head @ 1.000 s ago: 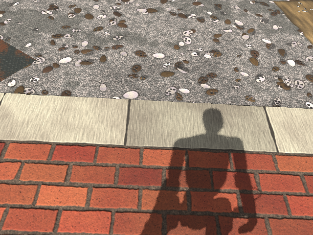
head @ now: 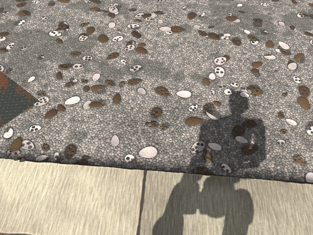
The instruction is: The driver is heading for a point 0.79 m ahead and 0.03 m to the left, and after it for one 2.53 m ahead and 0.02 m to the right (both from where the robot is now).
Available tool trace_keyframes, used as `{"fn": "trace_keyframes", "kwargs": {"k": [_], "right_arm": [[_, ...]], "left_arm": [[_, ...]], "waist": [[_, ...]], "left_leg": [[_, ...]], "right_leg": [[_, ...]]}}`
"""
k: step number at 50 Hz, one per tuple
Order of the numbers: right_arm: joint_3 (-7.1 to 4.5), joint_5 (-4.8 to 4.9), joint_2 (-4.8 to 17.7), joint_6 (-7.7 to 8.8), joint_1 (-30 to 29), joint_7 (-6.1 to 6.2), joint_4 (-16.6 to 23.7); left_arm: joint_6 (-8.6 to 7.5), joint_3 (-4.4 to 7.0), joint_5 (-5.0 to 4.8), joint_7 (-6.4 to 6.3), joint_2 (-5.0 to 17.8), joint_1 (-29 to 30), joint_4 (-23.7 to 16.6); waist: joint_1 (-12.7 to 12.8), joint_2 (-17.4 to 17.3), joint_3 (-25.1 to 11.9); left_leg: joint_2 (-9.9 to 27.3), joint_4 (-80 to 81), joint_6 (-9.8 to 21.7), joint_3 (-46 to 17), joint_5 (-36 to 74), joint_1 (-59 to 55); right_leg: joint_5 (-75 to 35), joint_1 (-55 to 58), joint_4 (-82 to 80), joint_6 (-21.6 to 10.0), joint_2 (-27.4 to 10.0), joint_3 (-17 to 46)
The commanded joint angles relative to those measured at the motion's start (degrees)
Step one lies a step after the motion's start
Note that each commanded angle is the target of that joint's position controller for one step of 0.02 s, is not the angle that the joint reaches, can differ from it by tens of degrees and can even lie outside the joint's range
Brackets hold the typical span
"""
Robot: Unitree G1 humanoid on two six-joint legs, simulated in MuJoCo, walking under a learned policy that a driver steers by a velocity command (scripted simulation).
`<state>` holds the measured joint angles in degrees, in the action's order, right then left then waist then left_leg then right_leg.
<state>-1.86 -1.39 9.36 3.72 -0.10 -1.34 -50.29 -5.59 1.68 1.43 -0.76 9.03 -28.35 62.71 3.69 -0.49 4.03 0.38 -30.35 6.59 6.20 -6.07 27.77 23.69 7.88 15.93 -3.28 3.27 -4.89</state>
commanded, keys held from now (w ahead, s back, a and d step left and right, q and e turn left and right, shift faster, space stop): w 1.00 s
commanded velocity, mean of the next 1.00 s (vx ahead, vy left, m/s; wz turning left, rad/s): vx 0.50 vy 0.00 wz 0.00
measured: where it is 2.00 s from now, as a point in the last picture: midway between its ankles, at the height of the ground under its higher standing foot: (166, 122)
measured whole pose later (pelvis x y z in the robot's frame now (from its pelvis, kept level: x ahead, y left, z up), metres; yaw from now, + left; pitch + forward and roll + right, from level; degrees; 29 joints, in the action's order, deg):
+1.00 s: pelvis +0.52 -0.03 +0.02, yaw +0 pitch +0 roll -1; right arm -2.7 -1.8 12.1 1.5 6.3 -1.7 -51.3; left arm -5.4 2.2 1.1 -0.1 10.4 -25.6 59.3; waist 2.6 -2.4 1.6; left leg 4.6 -46.0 3.0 1.6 0.6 33.2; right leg 13.7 1.5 12.2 -5.7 6.0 -5.8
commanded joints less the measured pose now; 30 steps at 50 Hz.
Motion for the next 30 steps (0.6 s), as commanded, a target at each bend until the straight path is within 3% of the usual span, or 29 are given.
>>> {"fn": "trace_keyframes", "kwargs": {"k": [1, 2, 3, 4, 5, 7, 10, 13, 18, 24, 26, 27, 28, 29, 30], "right_arm": [[-3.85, -1.80, 10.72, 1.42, 26.44, 1.54, -5.06], [-5.37, -2.52, 16.68, 1.27, 30.48, 1.37, -5.43], [-5.04, 0.05, 14.32, 0.34, 26.21, 0.81, -4.99], [-4.09, 0.51, 11.45, 0.29, 19.66, 0.76, -4.07], [-3.11, 0.32, 7.81, 0.74, 16.67, 0.60, -3.76], [-1.81, 0.42, 3.80, 1.48, 16.44, 1.13, -5.21], [-1.86, 0.66, 5.43, 2.58, 20.93, 1.53, -6.99], [-1.98, 0.68, 6.97, 2.74, 24.19, 1.53, -7.57], [-1.43, 0.73, 6.64, 2.56, 29.20, 1.50, -8.19], [-1.39, 0.32, 7.39, 2.03, 33.24, 2.23, -9.71], [-1.66, 0.06, 8.41, 1.86, 31.65, 2.62, -9.63], [-1.89, 0.03, 9.17, 1.77, 30.70, 2.78, -9.55], [-2.09, 0.09, 9.85, 1.51, 29.68, 2.81, -9.50], [-2.01, 0.52, 9.59, 1.27, 28.72, 2.70, -9.03], [-1.02, 1.95, 5.76, 1.21, 30.16, 2.20, -6.82]], "left_arm": [[-0.13, 1.18, -0.80, -0.15, 7.94, 0.73, -3.08], [-0.01, 0.11, -3.26, 0.60, 1.76, -6.36, -4.25], [0.17, 1.71, -1.75, 0.42, 7.46, -2.77, -3.88], [0.09, 1.97, -1.29, 0.37, 7.56, 2.64, -6.17], [-0.15, 1.89, -1.04, 0.45, 6.87, 5.59, -6.83], [1.19, 1.91, 0.38, 0.94, 4.76, 4.87, -6.54], [2.94, 1.86, 0.79, 1.85, 3.20, 5.66, -6.92], [3.78, 1.86, 0.60, 2.30, 4.21, 13.77, -10.06], [3.53, 1.17, -0.05, 2.59, 3.75, 24.89, -13.95], [2.85, 0.92, -0.32, 2.43, 4.66, 32.17, -17.33], [2.42, 1.28, -0.26, 2.18, 5.24, 29.87, -17.21], [2.14, 1.74, -0.22, 1.85, 5.94, 25.99, -16.13], [1.71, 2.44, -0.08, 1.44, 6.91, 18.42, -13.70], [1.08, 3.42, 0.67, 0.92, 8.79, 7.97, -10.28], [0.72, 4.90, 2.20, 0.40, 14.44, -0.81, -8.99]], "waist": [[-13.37, 1.00, -13.31], [-10.38, -12.45, -21.32], [-9.74, -4.67, -19.96], [-7.40, -3.28, -10.36], [-6.23, -0.37, -5.98], [-2.71, -1.51, -2.81], [-1.50, -2.13, -1.83], [-2.53, -2.57, 0.73], [-5.28, -2.93, 1.98], [-6.93, -3.88, 3.27], [-5.07, -4.13, 2.14], [-3.27, -4.58, 0.03], [-0.04, -4.23, -3.73], [4.18, -2.40, -9.21], [5.63, 5.39, -17.46]], "left_leg": [[6.07, 4.28, 5.29, -8.52, -2.51, -31.72], [24.24, 8.70, 14.23, -37.61, -4.88, -48.49], [22.72, 13.96, 13.68, -43.49, -8.45, -44.37], [21.18, 15.31, 11.59, -33.97, -8.31, -35.89], [18.70, 17.48, 9.73, -28.08, -3.88, -28.96], [13.60, 19.91, 5.81, -19.10, 1.35, -20.31], [11.79, 21.69, 5.57, -14.68, 6.49, -18.14], [10.88, 23.99, 5.45, -12.49, 6.75, -19.70], [9.64, 23.84, 4.27, -9.03, 14.48, -24.11], [12.20, 19.95, 4.90, -7.80, 22.36, -33.65], [12.90, 15.57, 4.13, -6.75, 32.64, -35.04], [12.81, 11.05, 3.37, -6.11, 40.56, -35.07], [11.80, 2.62, 2.51, -5.13, 44.65, -34.24], [9.37, -9.89, 1.27, -3.23, 38.12, -27.79], [4.43, -30.08, -0.73, -0.40, 14.45, -12.26]], "right_leg": [[-45.88, -14.81, 34.17, -4.22, -11.23, 1.17], [-2.46, -36.25, 57.98, -1.45, -0.21, -1.11], [3.20, -41.70, 63.36, -2.26, -0.66, 7.56], [-1.07, -44.72, 62.45, -2.48, -3.62, 7.82], [-4.57, -43.68, 59.12, -2.53, -5.59, 7.74], [-7.01, -38.33, 53.00, -1.82, -7.95, 7.49], [-8.91, -37.99, 48.97, -0.39, -8.33, 5.67], [-15.05, -44.63, 42.85, 1.04, -9.89, 4.26], [-23.19, -46.29, 28.70, 1.89, -8.88, 1.61], [-21.17, -45.63, 18.69, -1.00, -6.42, -0.13], [-16.77, -40.42, 16.22, -2.88, -4.58, -0.81], [-14.51, -34.91, 15.37, -3.90, -2.79, -1.40], [-14.34, -26.54, 13.39, -5.04, -0.94, -1.87], [-16.42, -12.84, 10.74, -6.66, -2.29, -0.08], [-11.00, 3.61, 9.27, -10.81, -17.56, 18.22]]}}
